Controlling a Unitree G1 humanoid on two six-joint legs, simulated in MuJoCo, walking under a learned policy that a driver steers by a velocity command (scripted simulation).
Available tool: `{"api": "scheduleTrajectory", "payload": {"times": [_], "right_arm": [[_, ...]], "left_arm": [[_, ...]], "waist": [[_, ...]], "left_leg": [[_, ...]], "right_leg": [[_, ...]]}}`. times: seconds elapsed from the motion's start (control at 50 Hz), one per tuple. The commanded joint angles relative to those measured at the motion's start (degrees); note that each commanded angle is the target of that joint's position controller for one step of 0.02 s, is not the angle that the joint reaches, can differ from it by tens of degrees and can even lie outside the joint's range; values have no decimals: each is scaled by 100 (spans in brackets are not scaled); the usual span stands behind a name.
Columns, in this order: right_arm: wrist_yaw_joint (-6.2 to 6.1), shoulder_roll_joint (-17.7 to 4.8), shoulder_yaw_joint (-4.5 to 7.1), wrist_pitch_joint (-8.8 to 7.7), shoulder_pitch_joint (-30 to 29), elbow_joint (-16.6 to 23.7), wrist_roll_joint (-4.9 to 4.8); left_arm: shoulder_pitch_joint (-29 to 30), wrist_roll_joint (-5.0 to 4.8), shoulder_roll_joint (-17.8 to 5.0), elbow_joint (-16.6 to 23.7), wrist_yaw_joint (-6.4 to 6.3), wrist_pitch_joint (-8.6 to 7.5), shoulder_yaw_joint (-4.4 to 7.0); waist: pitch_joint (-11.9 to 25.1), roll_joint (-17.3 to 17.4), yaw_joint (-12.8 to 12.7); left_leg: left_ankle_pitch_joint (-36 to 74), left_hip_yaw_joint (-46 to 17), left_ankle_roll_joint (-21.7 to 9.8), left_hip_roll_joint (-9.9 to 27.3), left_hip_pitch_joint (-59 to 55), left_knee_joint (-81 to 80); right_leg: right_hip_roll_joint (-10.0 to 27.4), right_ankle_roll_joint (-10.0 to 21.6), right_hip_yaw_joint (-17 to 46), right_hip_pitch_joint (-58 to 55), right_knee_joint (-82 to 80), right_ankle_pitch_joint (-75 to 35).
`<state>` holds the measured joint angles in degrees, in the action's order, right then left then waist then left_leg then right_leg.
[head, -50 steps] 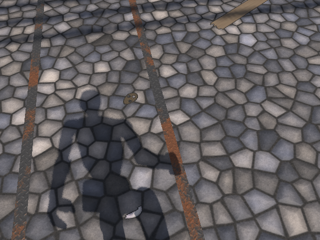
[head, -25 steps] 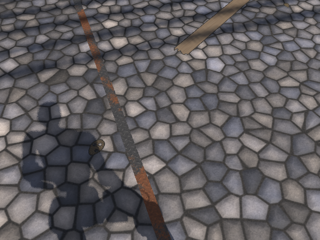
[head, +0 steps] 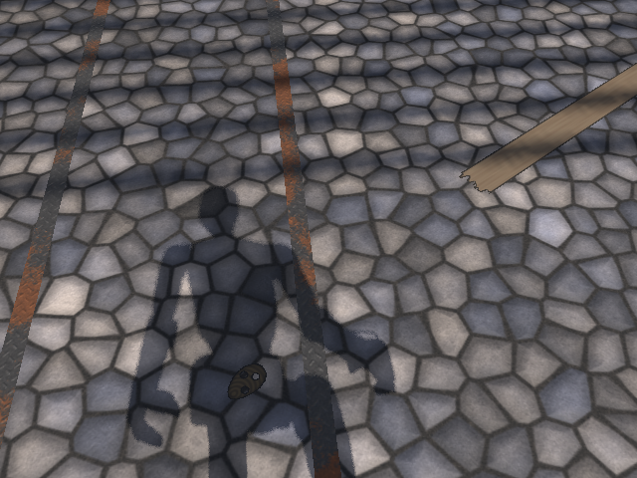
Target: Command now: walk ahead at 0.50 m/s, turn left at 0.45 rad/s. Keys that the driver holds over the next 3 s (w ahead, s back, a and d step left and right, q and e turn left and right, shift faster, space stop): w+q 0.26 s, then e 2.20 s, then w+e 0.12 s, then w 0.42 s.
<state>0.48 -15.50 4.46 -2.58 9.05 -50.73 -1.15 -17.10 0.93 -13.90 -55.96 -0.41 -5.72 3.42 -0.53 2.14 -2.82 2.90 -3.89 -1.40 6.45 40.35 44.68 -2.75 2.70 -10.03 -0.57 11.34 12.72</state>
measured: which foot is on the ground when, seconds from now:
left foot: up 0.00-0.16, down 0.18-0.66, up 0.68-1.00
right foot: down 0.00-0.20, up 0.22-0.64, down 0.66-1.00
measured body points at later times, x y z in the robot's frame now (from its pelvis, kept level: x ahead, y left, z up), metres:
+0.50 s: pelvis +0.27 +0.07 +0.00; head +0.31 +0.08 +0.45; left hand +0.37 +0.36 -0.12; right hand +0.41 -0.18 -0.12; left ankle +0.24 +0.13 -0.74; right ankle +0.45 -0.08 -0.69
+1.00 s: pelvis +0.41 +0.07 -0.01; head +0.45 +0.06 +0.44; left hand +0.57 +0.34 -0.11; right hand +0.53 -0.22 -0.13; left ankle +0.46 +0.23 -0.72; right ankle +0.47 -0.03 -0.74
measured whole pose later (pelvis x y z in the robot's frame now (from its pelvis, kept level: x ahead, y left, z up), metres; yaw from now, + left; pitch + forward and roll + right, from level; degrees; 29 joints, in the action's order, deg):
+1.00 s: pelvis +0.41 +0.07 -0.01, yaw -7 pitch +3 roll +1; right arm -2.7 -16.2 3.8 0.3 5.7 -46.2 -0.2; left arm -8.9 -0.3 -17.1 -42.3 -1.8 1.4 4.8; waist -2.1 -0.1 -1.7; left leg -19.8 -6.9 4.1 -0.7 27.1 43.6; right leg -5.8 2.7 8.3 23.2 26.5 6.0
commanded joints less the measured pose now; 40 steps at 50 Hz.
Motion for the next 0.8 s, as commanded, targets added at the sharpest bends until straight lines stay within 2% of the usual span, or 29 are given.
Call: {"api": "scheduleTrajectory", "payload": {"times": [0.02,0.08,0.12,0.14,0.16,0.18,0.2,0.22,0.24,0.26,0.28,0.3,0.32,0.36,0.4,0.46,0.52,0.58,0.62,0.64,0.66,0.68,0.7,0.72,0.74,0.76,0.78,0.8], "right_arm": [[109,-109,-46,-61,-679,538,19],[229,-129,-62,-49,-1011,834,3],[302,-269,-2,-36,-886,954,-3],[317,-394,63,-17,-637,956,-4],[315,-593,174,-3,-62,860,-21],[255,-915,357,2,862,644,-38],[106,-1479,537,61,1631,493,-33],[104,-1745,535,14,1286,656,-68],[126,-1273,377,-31,1443,690,0],[112,-991,306,-92,1263,701,42],[121,-774,232,-137,765,758,61],[101,-517,149,-159,356,852,103],[75,-424,96,-163,183,913,172],[46,-513,85,-193,152,824,197],[-13,-630,95,-222,151,716,209],[-94,-647,69,-184,119,606,232],[-156,-735,68,-119,219,439,249],[-245,-768,90,42,133,373,183],[-323,-791,113,158,6,412,102],[-370,-802,121,211,-113,466,53],[-401,-787,119,236,2,489,58],[-384,-700,79,201,79,677,220],[-286,-235,-60,159,441,782,318],[-191,-530,-27,140,386,663,186],[-174,-624,7,162,65,733,31],[-223,-639,35,214,-86,704,58],[-288,-722,81,276,-219,733,132],[-309,-702,94,324,-241,779,142]], "left_arm": [[53,-57,-926,255,-79,-22,180],[-155,-123,-1015,170,-90,136,224],[-10,-158,-1161,237,-125,229,272],[63,-171,-1249,280,-155,275,300],[148,-170,-1308,323,-179,328,316],[261,-186,-1289,379,-193,349,296],[142,-51,-1045,523,-179,280,200],[-219,-10,-308,789,-56,64,-23],[400,-220,-811,888,57,-201,72],[815,-386,-918,1045,102,-319,97],[756,-348,-850,936,73,-335,91],[672,-209,-937,796,27,-263,155],[490,-175,-931,707,28,-154,177],[224,-141,-720,592,10,34,157],[326,-109,-573,619,-24,136,111],[724,-117,-482,692,14,141,34],[1074,-168,-606,838,97,129,48],[1207,-133,-768,1009,212,140,105],[1000,-102,-827,1046,300,145,148],[627,-95,-878,976,325,138,196],[159,-75,-1128,902,304,121,304],[-173,-16,-1619,957,219,137,427],[-203,85,-1816,1025,174,186,419],[-50,27,-1405,1161,160,231,331],[395,-54,-1247,1333,123,269,305],[663,-160,-1089,1404,80,338,262],[834,-192,-999,1469,30,408,228],[894,-137,-1012,1505,-11,466,228]], "waist": [[-483,-373,-95],[-563,-384,-142],[-359,-559,65],[-130,-696,247],[202,-754,584],[674,-611,1084],[1253,292,1256],[1799,1409,602],[1967,650,988],[1292,403,972],[701,-229,621],[495,-302,422],[419,-208,266],[371,-143,90],[297,-14,60],[354,138,260],[365,192,449],[223,240,437],[226,282,300],[339,239,96],[603,-52,-97],[1082,-1014,-87],[1759,-1982,221],[2190,-1179,26],[1586,-860,61],[1089,-336,148],[753,-294,204],[620,-534,307]], "left_leg": [[334,303,-52,-25,-92,-580],[-283,524,-197,-124,192,-876],[-867,834,-380,-386,-271,-929],[-1181,1015,-492,-594,-715,-872],[-1361,1129,-637,-825,-1468,-900],[-1012,1041,-862,-1023,-2849,-1323],[-961,-554,-1249,-52,-4587,-1436],[-1877,-3947,-2417,1225,-6238,-2365],[-2015,-4092,-2209,1237,-6332,-2813],[-1674,-3205,-1959,1049,-5788,-2793],[-439,-2322,-1733,878,-4776,-2778],[748,-1648,-1577,727,-4056,-2754],[1532,-1270,-1516,632,-3525,-2817],[2542,-691,-1458,521,-2958,-2954],[3066,-123,-1346,366,-2770,-3033],[2724,555,-1032,65,-2837,-3102],[2385,640,-944,255,-3352,-3047],[2293,579,-902,536,-3884,-2618],[2590,546,-811,639,-4030,-2031],[2835,635,-675,538,-3969,-1478],[2541,825,-364,203,-3733,-571],[528,1044,43,-438,-2695,1065],[-4274,571,362,-1532,-861,2785],[-4178,-337,265,-1155,-686,3270],[-3759,-300,241,-958,-386,3257],[-3413,-208,271,-754,-358,2881],[-3143,-178,304,-622,-501,2424],[-2938,-121,329,-625,-837,2010]], "right_leg": [[1661,610,211,265,-554,-1743],[1911,562,63,-538,-120,-2485],[1967,446,-105,-757,469,-4137],[1963,382,-171,-804,964,-5136],[1893,299,-239,-689,1804,-5760],[1656,106,-348,-119,3054,-5422],[1311,-148,-374,1414,4926,-3057],[-83,-470,494,3829,6884,1867],[189,-270,1591,4452,7133,1879],[452,-111,1550,4713,6901,1454],[758,-103,1453,4418,6321,1030],[972,-166,1375,3962,5875,866],[1065,-224,1361,3494,5753,830],[1058,-370,1232,3081,5331,672],[1005,-476,1143,3080,4646,97],[853,-439,989,2774,3260,-1278],[688,-377,1006,2794,2627,-1816],[616,-240,983,3156,2422,-1119],[482,-98,837,3071,2295,-575],[322,21,716,2661,1968,-687],[292,243,920,1876,1500,-1839],[1210,773,2313,700,1546,-4384],[2438,2051,4408,-785,1409,-5548],[2285,1980,4390,-749,1204,-4099],[2044,1729,3847,-195,1069,-3080],[1784,1425,3462,439,871,-2149],[1633,1256,3283,1050,705,-1451],[1389,1142,3141,1501,568,-994]]}}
